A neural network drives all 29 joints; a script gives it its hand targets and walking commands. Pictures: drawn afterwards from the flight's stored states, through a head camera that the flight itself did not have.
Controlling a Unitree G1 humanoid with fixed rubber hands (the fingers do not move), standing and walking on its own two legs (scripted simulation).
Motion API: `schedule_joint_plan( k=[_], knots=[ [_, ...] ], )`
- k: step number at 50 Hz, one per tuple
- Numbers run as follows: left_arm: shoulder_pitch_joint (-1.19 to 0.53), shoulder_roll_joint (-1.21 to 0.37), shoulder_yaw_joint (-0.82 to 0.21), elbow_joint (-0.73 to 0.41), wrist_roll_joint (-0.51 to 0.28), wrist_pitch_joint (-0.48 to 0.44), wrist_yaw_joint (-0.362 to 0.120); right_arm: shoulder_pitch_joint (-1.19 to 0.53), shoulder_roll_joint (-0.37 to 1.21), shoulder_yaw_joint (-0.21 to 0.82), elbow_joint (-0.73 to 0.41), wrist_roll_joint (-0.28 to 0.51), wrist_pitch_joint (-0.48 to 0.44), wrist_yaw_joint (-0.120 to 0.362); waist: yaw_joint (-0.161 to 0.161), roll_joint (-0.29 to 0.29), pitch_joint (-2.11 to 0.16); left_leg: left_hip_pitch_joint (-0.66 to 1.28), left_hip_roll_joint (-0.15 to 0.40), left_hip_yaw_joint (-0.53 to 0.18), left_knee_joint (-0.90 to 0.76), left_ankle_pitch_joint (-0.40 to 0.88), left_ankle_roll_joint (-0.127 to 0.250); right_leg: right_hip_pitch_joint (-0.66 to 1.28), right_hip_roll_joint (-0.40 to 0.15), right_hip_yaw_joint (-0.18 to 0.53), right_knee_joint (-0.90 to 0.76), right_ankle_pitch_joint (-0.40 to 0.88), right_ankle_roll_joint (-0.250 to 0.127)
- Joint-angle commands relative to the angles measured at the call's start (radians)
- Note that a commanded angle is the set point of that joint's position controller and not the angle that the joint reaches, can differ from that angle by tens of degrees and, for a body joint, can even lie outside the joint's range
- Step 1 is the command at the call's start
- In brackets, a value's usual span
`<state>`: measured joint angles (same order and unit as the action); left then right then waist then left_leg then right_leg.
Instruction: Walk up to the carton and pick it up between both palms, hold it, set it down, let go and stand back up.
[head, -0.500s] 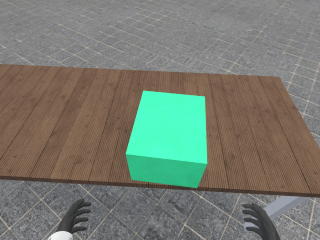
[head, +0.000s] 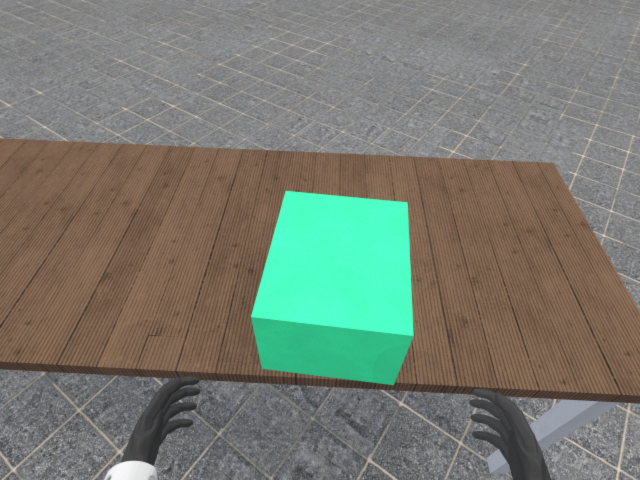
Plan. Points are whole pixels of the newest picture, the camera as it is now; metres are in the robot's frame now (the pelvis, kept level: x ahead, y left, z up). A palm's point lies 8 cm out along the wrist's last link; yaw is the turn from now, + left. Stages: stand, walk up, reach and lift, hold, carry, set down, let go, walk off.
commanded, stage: reach and lift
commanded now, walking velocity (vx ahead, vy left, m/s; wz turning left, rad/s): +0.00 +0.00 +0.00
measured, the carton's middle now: (336, 283) +0.42 -0.01 -0.04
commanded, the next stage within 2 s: none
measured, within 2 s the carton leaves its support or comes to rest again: neither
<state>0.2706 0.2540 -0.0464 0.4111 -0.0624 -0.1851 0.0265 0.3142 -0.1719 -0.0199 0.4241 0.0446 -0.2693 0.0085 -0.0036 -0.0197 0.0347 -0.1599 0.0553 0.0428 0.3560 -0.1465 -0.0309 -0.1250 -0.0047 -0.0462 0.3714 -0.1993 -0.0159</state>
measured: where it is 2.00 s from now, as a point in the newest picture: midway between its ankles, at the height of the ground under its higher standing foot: outside the picture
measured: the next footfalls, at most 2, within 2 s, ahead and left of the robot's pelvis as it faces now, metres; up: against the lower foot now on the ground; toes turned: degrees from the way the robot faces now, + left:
none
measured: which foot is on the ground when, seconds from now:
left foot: down 0.00-1.00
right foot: down 0.00-1.00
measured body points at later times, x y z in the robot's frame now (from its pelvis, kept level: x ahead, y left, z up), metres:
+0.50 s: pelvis +0.02 +0.00 +0.00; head +0.01 +0.01 +0.45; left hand +0.21 +0.21 -0.03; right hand +0.20 -0.21 -0.02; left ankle +0.03 +0.14 -0.75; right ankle +0.00 -0.11 -0.75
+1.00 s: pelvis +0.02 +0.00 +0.00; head +0.01 +0.01 +0.45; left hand +0.31 +0.20 +0.04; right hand +0.28 -0.21 +0.03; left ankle +0.03 +0.14 -0.75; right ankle +0.00 -0.11 -0.75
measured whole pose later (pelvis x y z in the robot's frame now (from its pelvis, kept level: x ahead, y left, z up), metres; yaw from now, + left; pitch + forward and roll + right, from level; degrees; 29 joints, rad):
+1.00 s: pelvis +0.02 +0.00 +0.00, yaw +0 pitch -1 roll +0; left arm -0.05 0.24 -0.04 0.24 -0.14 0.18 0.06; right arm 0.06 -0.16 0.00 0.25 0.14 0.00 -0.10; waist 0.00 -0.02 -0.01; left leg -0.16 0.05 0.04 0.36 -0.17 -0.03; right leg -0.13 0.00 -0.05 0.37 -0.22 -0.02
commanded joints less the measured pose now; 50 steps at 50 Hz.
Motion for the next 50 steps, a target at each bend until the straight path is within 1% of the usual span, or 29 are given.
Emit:
schedule_joint_plan(
  k=[1, 2, 4, 5, 6, 8, 9, 13, 14, 16, 17, 18, 19, 21, 24, 26, 29, 34, 35, 36, 37, 38, 39, 42, 43, 46, 47, 49, 50],
  knots=[
    [-0.029, 0.076, -0.002, -0.272, -0.137, -0.120, 0.022, -0.002, -0.010, -0.015, -0.248, 0.107, -0.102, -0.007, 0.029, -0.018, -0.114, 0.143, -0.078, 0.006, -0.028, 0.036, -0.004, -0.030, 0.020, 0.045, -0.091, -0.004, 0.014],
    [-0.011, 0.071, -0.017, -0.294, -0.156, -0.138, 0.025, 0.014, -0.017, -0.010, -0.291, 0.118, -0.110, -0.009, 0.024, -0.028, -0.116, 0.135, -0.076, 0.007, -0.028, 0.023, 0.007, -0.040, 0.018, 0.046, -0.091, -0.005, 0.012],
    [-0.001, 0.079, 0.001, -0.266, -0.130, -0.158, 0.025, 0.034, 0.014, 0.019, -0.235, 0.135, -0.118, -0.015, 0.034, 0.004, -0.102, 0.115, -0.079, 0.013, -0.019, 0.061, 0.003, -0.013, 0.010, 0.055, -0.083, 0.034, 0.021],
    [0.002, 0.067, -0.010, -0.277, -0.135, -0.167, 0.026, 0.011, -0.002, 0.006, -0.254, 0.130, -0.125, -0.018, 0.020, -0.001, -0.102, 0.125, -0.078, 0.006, -0.020, 0.044, -0.004, -0.021, 0.018, 0.052, -0.084, 0.020, 0.014],
    [-0.001, 0.068, -0.002, -0.286, -0.134, -0.182, 0.022, 0.004, 0.017, 0.018, -0.249, 0.135, -0.130, -0.022, 0.036, -0.018, -0.104, 0.113, -0.081, 0.012, -0.019, 0.047, -0.002, -0.012, 0.015, 0.047, -0.082, 0.010, 0.019],
    [-0.044, 0.063, -0.010, -0.270, -0.148, -0.190, 0.023, -0.037, 0.018, 0.021, -0.256, 0.143, -0.135, -0.022, 0.031, 0.004, -0.112, 0.097, -0.076, 0.004, -0.019, 0.003, 0.003, -0.021, 0.015, 0.064, -0.072, -0.018, 0.010],
    [0.005, 0.055, -0.014, -0.265, -0.145, -0.195, 0.024, -0.010, 0.006, 0.017, -0.243, 0.135, -0.135, -0.024, 0.023, -0.021, -0.096, 0.116, -0.075, 0.002, -0.026, 0.011, 0.007, -0.020, 0.012, 0.058, -0.081, -0.007, 0.018],
    [-0.131, 0.084, -0.029, -0.303, -0.169, -0.205, 0.032, -0.118, 0.010, 0.011, -0.275, 0.147, -0.120, -0.029, 0.033, 0.004, -0.096, 0.068, -0.075, 0.005, -0.025, -0.059, 0.010, -0.047, 0.012, 0.061, -0.064, -0.089, 0.012],
    [-0.072, 0.063, -0.029, -0.284, -0.162, -0.202, 0.036, -0.093, 0.008, 0.004, -0.258, 0.139, -0.122, -0.024, 0.031, 0.004, -0.108, 0.061, -0.078, 0.004, -0.020, -0.032, 0.005, -0.031, 0.012, 0.054, -0.062, -0.078, 0.009],
    [-0.105, 0.073, -0.030, -0.280, -0.176, -0.195, 0.038, -0.132, -0.012, 0.002, -0.290, 0.144, -0.122, -0.027, 0.029, -0.026, -0.115, 0.074, -0.076, -0.004, -0.022, -0.034, 0.011, -0.037, 0.013, 0.055, -0.053, -0.054, 0.020],
    [-0.114, 0.069, -0.026, -0.276, -0.174, -0.188, 0.040, -0.143, -0.008, 0.012, -0.292, 0.143, -0.109, -0.028, 0.042, 0.006, -0.120, 0.056, -0.076, 0.001, -0.026, -0.038, 0.010, -0.023, 0.004, 0.069, -0.054, -0.052, 0.015],
    [-0.160, 0.084, -0.038, -0.279, -0.183, -0.182, 0.037, -0.163, -0.011, 0.004, -0.284, 0.143, -0.093, -0.035, 0.024, -0.003, -0.111, 0.059, -0.075, 0.004, -0.030, -0.074, 0.013, -0.036, 0.005, 0.061, -0.052, -0.079, 0.017],
    [-0.134, 0.068, -0.033, -0.274, -0.166, -0.168, 0.038, -0.147, 0.002, 0.009, -0.267, 0.149, -0.079, -0.035, 0.038, 0.015, -0.088, 0.053, -0.074, 0.001, -0.035, -0.062, 0.014, -0.025, 0.000, 0.067, -0.060, -0.081, 0.016],
    [-0.219, 0.062, -0.050, -0.307, -0.190, -0.154, 0.044, -0.241, -0.025, -0.007, -0.286, 0.138, -0.070, -0.032, 0.022, 0.023, -0.113, 0.052, -0.068, -0.003, -0.029, -0.040, 0.006, -0.036, 0.010, 0.060, -0.047, -0.051, 0.007],
    [-0.217, 0.078, -0.036, -0.336, -0.193, -0.131, 0.046, -0.239, -0.042, -0.009, -0.320, 0.153, -0.056, -0.038, 0.030, 0.029, -0.176, 0.073, -0.074, 0.000, -0.008, 0.049, 0.002, -0.014, 0.001, 0.073, -0.033, 0.050, 0.011],
    [-0.193, 0.066, -0.036, -0.356, -0.189, -0.110, 0.054, -0.242, -0.065, -0.004, -0.315, 0.160, -0.047, -0.038, 0.033, 0.038, -0.167, 0.092, -0.076, -0.006, -0.013, 0.100, -0.006, -0.006, 0.014, 0.055, -0.035, 0.098, 0.014],
    [-0.232, 0.074, -0.024, -0.393, -0.193, -0.054, 0.034, -0.260, -0.088, 0.001, -0.376, 0.173, -0.031, -0.059, 0.024, -0.004, -0.191, 0.139, -0.077, -0.011, -0.002, 0.181, -0.001, 0.014, 0.012, 0.071, -0.039, 0.214, 0.020],
    [-0.311, 0.073, 0.011, -0.448, -0.168, 0.036, 0.035, -0.310, -0.090, -0.007, -0.376, 0.180, 0.031, -0.071, 0.033, 0.042, -0.210, 0.144, -0.069, -0.019, -0.006, 0.211, -0.001, 0.018, 0.007, 0.082, -0.034, 0.246, 0.023],
    [-0.332, 0.052, -0.005, -0.471, -0.174, 0.063, 0.039, -0.341, -0.128, -0.024, -0.369, 0.175, 0.045, -0.071, 0.012, 0.046, -0.213, 0.173, -0.071, -0.018, -0.014, 0.249, -0.012, 0.009, 0.020, 0.060, -0.046, 0.259, 0.019],
    [-0.328, 0.064, 0.017, -0.450, -0.163, 0.089, 0.034, -0.337, -0.115, -0.014, -0.369, 0.169, 0.060, -0.080, 0.029, 0.039, -0.200, 0.172, -0.070, -0.016, -0.010, 0.244, -0.008, 0.010, 0.015, 0.075, -0.051, 0.262, 0.020],
    [-0.408, 0.081, 0.020, -0.430, -0.170, 0.118, 0.029, -0.416, -0.123, -0.031, -0.392, 0.167, 0.076, -0.088, 0.016, 0.038, -0.209, 0.161, -0.071, -0.013, -0.007, 0.214, -0.002, 0.007, 0.007, 0.078, -0.045, 0.253, 0.020],
    [-0.291, 0.065, 0.040, -0.472, -0.159, 0.124, 0.027, -0.313, -0.111, -0.011, -0.424, 0.178, 0.084, -0.089, 0.040, 0.021, -0.208, 0.171, -0.074, -0.013, -0.017, 0.241, -0.004, 0.047, 0.005, 0.076, -0.053, 0.294, 0.033],
    [-0.434, 0.089, 0.035, -0.511, -0.173, 0.150, 0.028, -0.418, -0.133, -0.029, -0.442, 0.180, 0.101, -0.096, 0.021, 0.030, -0.257, 0.174, -0.072, -0.011, -0.013, 0.249, -0.009, 0.032, 0.014, 0.071, -0.050, 0.287, 0.027],
    [-0.478, 0.086, 0.067, -0.495, -0.154, 0.220, 0.031, -0.452, -0.121, -0.023, -0.440, 0.172, 0.152, -0.106, 0.030, 0.029, -0.229, 0.155, -0.072, -0.004, -0.029, 0.215, -0.001, 0.041, 0.010, 0.070, -0.058, 0.269, 0.034],
    [-0.487, 0.081, 0.063, -0.457, -0.172, 0.243, 0.021, -0.467, -0.137, -0.019, -0.453, 0.178, 0.167, -0.109, 0.017, 0.011, -0.226, 0.160, -0.068, -0.004, -0.022, 0.202, 0.002, 0.027, 0.006, 0.071, -0.063, 0.274, 0.035],
    [-0.611, 0.094, 0.077, -0.486, -0.166, 0.301, 0.025, -0.547, -0.134, -0.038, -0.435, 0.181, 0.217, -0.115, 0.020, 0.066, -0.252, 0.144, -0.069, 0.007, -0.035, 0.191, -0.012, 0.021, 0.009, 0.071, -0.068, 0.236, 0.029],
    [-0.572, 0.091, 0.090, -0.491, -0.158, 0.315, 0.023, -0.524, -0.133, -0.037, -0.437, 0.189, 0.220, -0.118, 0.014, 0.060, -0.243, 0.148, -0.068, 0.007, -0.034, 0.199, -0.004, 0.025, 0.007, 0.066, -0.071, 0.247, 0.036],
    [-0.721, 0.094, 0.080, -0.408, -0.170, 0.348, 0.016, -0.644, -0.137, -0.046, -0.387, 0.180, 0.257, -0.119, 0.006, 0.049, -0.226, 0.107, -0.064, 0.010, -0.045, 0.110, -0.003, -0.009, 0.006, 0.066, -0.081, 0.165, 0.036],
    [-0.755, 0.099, 0.091, -0.428, -0.161, 0.350, 0.021, -0.682, -0.141, -0.054, -0.390, 0.180, 0.266, -0.118, 0.010, 0.047, -0.238, 0.094, -0.056, 0.005, -0.049, 0.085, 0.000, -0.010, 0.007, 0.059, -0.076, 0.126, 0.041]
  ],
)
